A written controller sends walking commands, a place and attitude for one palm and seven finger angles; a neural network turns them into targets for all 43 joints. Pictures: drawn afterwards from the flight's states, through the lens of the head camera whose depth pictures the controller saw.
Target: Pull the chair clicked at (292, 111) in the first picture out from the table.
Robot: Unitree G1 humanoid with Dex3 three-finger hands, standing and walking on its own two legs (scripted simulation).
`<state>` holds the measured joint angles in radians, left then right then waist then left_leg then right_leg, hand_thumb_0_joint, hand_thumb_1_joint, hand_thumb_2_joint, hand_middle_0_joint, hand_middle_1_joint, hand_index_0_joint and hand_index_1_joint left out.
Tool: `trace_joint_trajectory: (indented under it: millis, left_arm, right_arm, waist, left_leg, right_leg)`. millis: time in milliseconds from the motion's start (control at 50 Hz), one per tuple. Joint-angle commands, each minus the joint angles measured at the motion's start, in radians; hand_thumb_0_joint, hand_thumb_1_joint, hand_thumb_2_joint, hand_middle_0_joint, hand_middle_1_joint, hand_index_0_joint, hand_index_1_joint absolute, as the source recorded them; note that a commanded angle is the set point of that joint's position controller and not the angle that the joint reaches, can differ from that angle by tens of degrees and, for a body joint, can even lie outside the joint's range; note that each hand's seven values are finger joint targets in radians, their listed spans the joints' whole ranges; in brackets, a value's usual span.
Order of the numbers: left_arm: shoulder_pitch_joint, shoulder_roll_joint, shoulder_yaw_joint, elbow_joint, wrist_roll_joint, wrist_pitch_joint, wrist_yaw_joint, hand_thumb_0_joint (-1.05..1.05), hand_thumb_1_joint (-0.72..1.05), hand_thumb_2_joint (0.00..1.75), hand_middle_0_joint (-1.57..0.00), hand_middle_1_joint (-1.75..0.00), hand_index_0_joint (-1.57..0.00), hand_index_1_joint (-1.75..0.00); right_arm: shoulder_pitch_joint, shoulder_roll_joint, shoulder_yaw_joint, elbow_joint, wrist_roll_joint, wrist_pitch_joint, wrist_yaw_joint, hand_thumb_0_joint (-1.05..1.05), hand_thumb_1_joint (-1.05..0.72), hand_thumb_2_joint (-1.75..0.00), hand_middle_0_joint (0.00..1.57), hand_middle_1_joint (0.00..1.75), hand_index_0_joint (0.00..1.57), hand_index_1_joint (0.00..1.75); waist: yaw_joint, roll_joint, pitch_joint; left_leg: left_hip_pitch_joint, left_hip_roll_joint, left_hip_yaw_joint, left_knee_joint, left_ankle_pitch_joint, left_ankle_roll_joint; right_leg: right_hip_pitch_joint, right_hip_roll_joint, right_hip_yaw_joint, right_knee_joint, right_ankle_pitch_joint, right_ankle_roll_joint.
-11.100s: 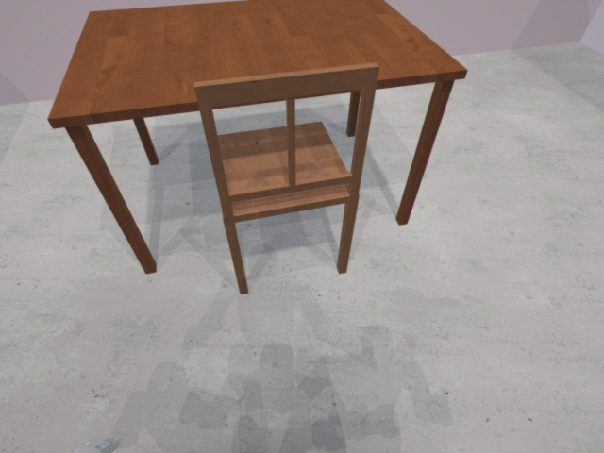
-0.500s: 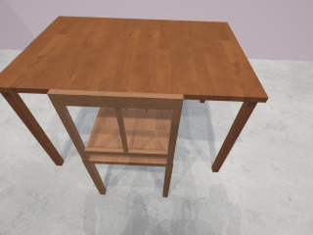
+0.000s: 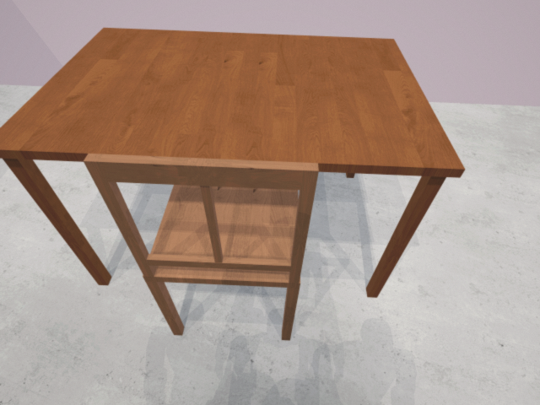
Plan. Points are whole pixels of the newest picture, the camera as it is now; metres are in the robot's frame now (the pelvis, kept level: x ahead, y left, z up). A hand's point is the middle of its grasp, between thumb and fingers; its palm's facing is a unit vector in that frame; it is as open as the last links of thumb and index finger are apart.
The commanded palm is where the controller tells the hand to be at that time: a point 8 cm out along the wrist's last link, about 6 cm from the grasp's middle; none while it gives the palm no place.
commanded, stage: look again from close up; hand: left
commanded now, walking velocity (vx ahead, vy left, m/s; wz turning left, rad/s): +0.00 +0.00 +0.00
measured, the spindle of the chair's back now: (213, 226) +0.50 +0.16 -0.11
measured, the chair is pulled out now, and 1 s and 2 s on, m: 0.00 0.00 0.00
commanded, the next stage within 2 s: shuffle to correct the standing spot in 0.04 s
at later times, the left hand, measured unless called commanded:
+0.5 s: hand out of the picture -0.02 +0.15 -0.18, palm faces +0.05 -0.98 -0.17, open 7.4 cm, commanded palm none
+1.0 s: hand out of the picture +0.03 +0.18 -0.18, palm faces +0.02 -0.97 -0.23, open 7.3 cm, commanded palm none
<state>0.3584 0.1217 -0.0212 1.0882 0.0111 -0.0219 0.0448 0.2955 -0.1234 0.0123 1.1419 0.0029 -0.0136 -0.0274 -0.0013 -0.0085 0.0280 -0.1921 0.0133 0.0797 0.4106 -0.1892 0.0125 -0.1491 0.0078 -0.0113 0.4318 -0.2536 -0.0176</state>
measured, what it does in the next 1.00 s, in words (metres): stands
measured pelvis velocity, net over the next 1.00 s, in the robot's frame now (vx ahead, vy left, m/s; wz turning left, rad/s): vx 0.02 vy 0.00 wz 0.00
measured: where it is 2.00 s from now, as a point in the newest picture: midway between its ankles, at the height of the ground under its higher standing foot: outside the picture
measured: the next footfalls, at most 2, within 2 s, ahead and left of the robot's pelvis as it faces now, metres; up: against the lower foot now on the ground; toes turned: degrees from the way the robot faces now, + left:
none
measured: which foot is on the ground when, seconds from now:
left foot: down 0.00-1.00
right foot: down 0.00-1.00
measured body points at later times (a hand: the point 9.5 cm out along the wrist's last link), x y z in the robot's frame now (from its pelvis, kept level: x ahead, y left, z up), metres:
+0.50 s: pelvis +0.03 -0.01 -0.01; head +0.04 -0.01 +0.44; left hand -0.02 +0.20 -0.17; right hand -0.02 -0.22 -0.17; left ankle +0.02 +0.11 -0.74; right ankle -0.01 -0.11 -0.74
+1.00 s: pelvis +0.02 +0.00 -0.01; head +0.03 +0.00 +0.44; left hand +0.03 +0.23 -0.16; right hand +0.08 -0.24 -0.16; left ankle +0.03 +0.11 -0.74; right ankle -0.01 -0.11 -0.74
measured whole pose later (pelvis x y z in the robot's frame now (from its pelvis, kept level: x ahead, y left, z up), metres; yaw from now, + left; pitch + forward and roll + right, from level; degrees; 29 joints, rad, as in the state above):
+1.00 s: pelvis +0.02 +0.00 -0.01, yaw +0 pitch -1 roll -1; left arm 0.31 0.16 0.00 1.03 0.02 -0.02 0.06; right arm 0.21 -0.18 -0.02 0.99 0.00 0.00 -0.02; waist -0.01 0.02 0.04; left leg -0.26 0.03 0.05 0.57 -0.29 0.01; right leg -0.17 0.03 -0.02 0.53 -0.34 -0.03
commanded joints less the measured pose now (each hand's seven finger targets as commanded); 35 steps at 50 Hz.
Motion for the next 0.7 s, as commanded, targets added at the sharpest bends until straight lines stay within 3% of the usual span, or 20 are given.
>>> trace_joint_trajectory:
  millis: [0, 120, 220, 320, 360, 400, 440, 480, 500, 540, 560, 620, 680]
  left_arm:
    - [0.089, 0.091, 0.014, -0.018, 0.002, -0.010, 0.001, 0.00, 0.90, 0.90, -0.20, -0.30, -0.20, -0.30]
    - [0.093, 0.091, 0.014, -0.017, 0.001, -0.011, 0.001, 0.00, 0.90, 0.90, -0.20, -0.30, -0.20, -0.30]
    - [0.092, 0.092, 0.026, -0.016, 0.009, 0.003, -0.008, 0.00, 0.90, 0.90, -0.20, -0.30, -0.20, -0.30]
    - [0.112, 0.077, 0.033, -0.022, 0.015, 0.005, -0.016, 0.00, 0.90, 0.90, -0.20, -0.30, -0.20, -0.30]
    - [0.126, 0.069, 0.033, -0.016, 0.014, -0.002, -0.018, 0.00, 0.90, 0.90, -0.20, -0.30, -0.20, -0.30]
    - [0.125, 0.063, 0.033, -0.011, 0.013, -0.005, -0.019, 0.00, 0.90, 0.90, -0.20, -0.30, -0.20, -0.30]
    - [0.140, 0.062, 0.033, -0.001, 0.012, -0.011, -0.018, 0.00, 0.90, 0.90, -0.20, -0.30, -0.20, -0.30]
    - [0.149, 0.064, 0.033, 0.010, 0.006, -0.018, -0.012, 0.00, 0.90, 0.90, -0.20, -0.30, -0.20, -0.30]
    - [0.163, 0.070, 0.033, 0.019, 0.004, -0.024, -0.006, 0.00, 0.90, 0.90, -0.20, -0.30, -0.20, -0.30]
    - [0.172, 0.082, 0.029, 0.032, -0.003, -0.031, 0.003, 0.00, 0.90, 0.90, -0.20, -0.30, -0.20, -0.30]
    - [0.167, 0.084, 0.028, 0.031, -0.006, -0.032, 0.007, 0.00, 0.90, 0.90, -0.20, -0.30, -0.20, -0.30]
    - [0.156, 0.105, 0.030, 0.018, -0.006, -0.028, 0.014, 0.00, 0.90, 0.90, -0.20, -0.30, -0.20, -0.30]
    - [0.122, 0.113, 0.034, -0.010, -0.004, -0.020, 0.016, 0.00, 0.90, 0.90, -0.20, -0.30, -0.20, -0.30]
  right_arm:
    - [0.060, -0.086, -0.015, -0.025, -0.004, -0.013, -0.002, 0.00, -0.90, -0.90, 0.20, 0.30, 0.20, 0.30]
    - [0.060, -0.085, -0.015, -0.023, -0.004, -0.014, -0.002, 0.00, -0.90, -0.90, 0.20, 0.30, 0.20, 0.30]
    - [0.082, -0.097, -0.029, -0.013, -0.016, 0.005, 0.002, 0.00, -0.90, -0.90, 0.20, 0.30, 0.20, 0.30]
    - [0.092, -0.104, -0.041, -0.024, -0.020, 0.005, 0.002, 0.00, -0.90, -0.90, 0.20, 0.30, 0.20, 0.30]
    - [0.102, -0.101, -0.042, -0.027, -0.018, -0.004, 0.001, 0.00, -0.90, -0.90, 0.20, 0.30, 0.20, 0.30]
    - [0.105, -0.100, -0.043, -0.027, -0.017, -0.008, -0.001, 0.00, -0.90, -0.90, 0.20, 0.30, 0.20, 0.30]
    - [0.110, -0.092, -0.041, -0.024, -0.015, -0.017, -0.004, 0.00, -0.90, -0.90, 0.20, 0.30, 0.20, 0.30]
    - [0.102, -0.063, -0.030, -0.019, -0.011, -0.026, -0.010, 0.00, -0.90, -0.90, 0.20, 0.30, 0.20, 0.30]
    - [0.099, -0.059, -0.025, -0.017, -0.012, -0.031, -0.014, 0.00, -0.90, -0.90, 0.20, 0.30, 0.20, 0.30]
    - [0.095, -0.054, -0.016, -0.009, -0.007, -0.029, -0.023, 0.00, -0.90, -0.90, 0.20, 0.30, 0.20, 0.30]
    - [0.095, -0.055, -0.016, -0.006, -0.005, -0.026, -0.026, 0.00, -0.90, -0.90, 0.20, 0.30, 0.20, 0.30]
    - [0.070, -0.056, -0.018, -0.011, 0.002, -0.018, -0.029, 0.00, -0.90, -0.90, 0.20, 0.30, 0.20, 0.30]
    - [0.044, -0.067, -0.027, -0.028, 0.005, -0.012, -0.028, 0.00, -0.90, -0.90, 0.20, 0.30, 0.20, 0.30]
  waist:
    - [0.004, 0.004, 0.078]
    - [0.005, -0.007, 0.061]
    - [-0.006, 0.001, 0.115]
    - [0.000, 0.042, 0.151]
    - [0.000, 0.052, 0.118]
    - [0.001, 0.036, 0.135]
    - [0.003, 0.008, 0.092]
    - [0.008, -0.045, 0.074]
    - [0.009, -0.065, 0.038]
    - [0.004, -0.083, -0.017]
    - [0.001, -0.063, -0.036]
    - [0.006, -0.029, -0.014]
    - [0.008, 0.004, -0.016]
  left_leg:
    - [0.026, 0.084, -0.109, -0.079, 0.029, 0.013]
    - [0.039, 0.085, -0.111, -0.075, 0.043, 0.015]
    - [-0.014, 0.083, -0.127, -0.095, -0.273, 0.023]
    - [-0.083, 0.108, -0.181, -0.127, -0.391, 0.051]
    - [-0.059, 0.119, -0.190, -0.119, -0.342, 0.062]
    - [-0.063, 0.125, -0.187, -0.106, -0.293, 0.065]
    - [-0.032, 0.120, -0.163, -0.050, -0.158, 0.067]
    - [-0.024, 0.087, -0.096, 0.040, 0.091, 0.050]
    - [-0.014, 0.076, -0.074, 0.079, 0.183, 0.037]
    - [0.012, 0.070, -0.057, 0.091, 0.246, 0.016]
    - [0.033, 0.072, -0.055, 0.081, 0.263, 0.010]
    - [0.045, 0.073, -0.051, 0.055, 0.286, 0.005]
    - [0.079, 0.086, -0.062, 0.035, 0.343, 0.006]
  right_leg:
    - [-0.120, -0.096, 0.096, -0.112, 0.060, -0.018]
    - [-0.111, -0.099, 0.093, -0.112, 0.071, -0.018]
    - [-0.187, -0.074, 0.085, -0.109, -0.238, -0.026]
    - [-0.207, -0.050, 0.051, -0.045, -0.253, -0.034]
    - [-0.189, -0.051, 0.040, -0.022, -0.183, -0.038]
    - [-0.182, -0.049, 0.033, -0.012, -0.135, -0.042]
    - [-0.147, -0.060, 0.042, -0.014, -0.058, -0.048]
    - [-0.082, -0.081, 0.072, -0.024, 0.165, -0.050]
    - [-0.036, -0.102, 0.083, -0.012, 0.360, -0.046]
    - [0.038, -0.132, 0.085, 0.014, 0.732, -0.027]
    - [0.053, -0.139, 0.083, 0.017, 0.807, -0.020]
    - [0.053, -0.144, 0.087, 0.015, 0.866, 0.003]
    - [0.024, -0.137, 0.095, 0.007, 0.746, -0.002]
